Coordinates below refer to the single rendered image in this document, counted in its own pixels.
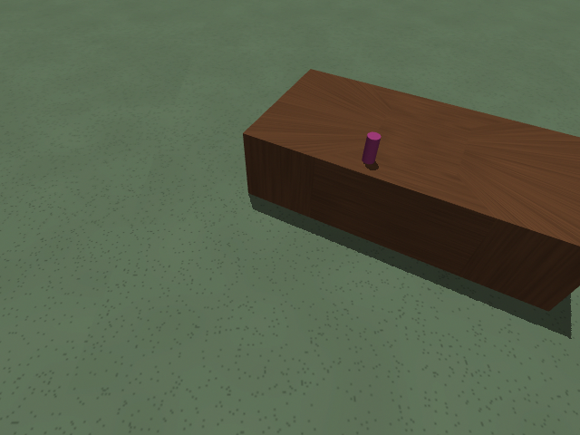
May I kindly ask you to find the can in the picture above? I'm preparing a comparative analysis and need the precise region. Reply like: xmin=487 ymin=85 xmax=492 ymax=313
xmin=362 ymin=132 xmax=381 ymax=164

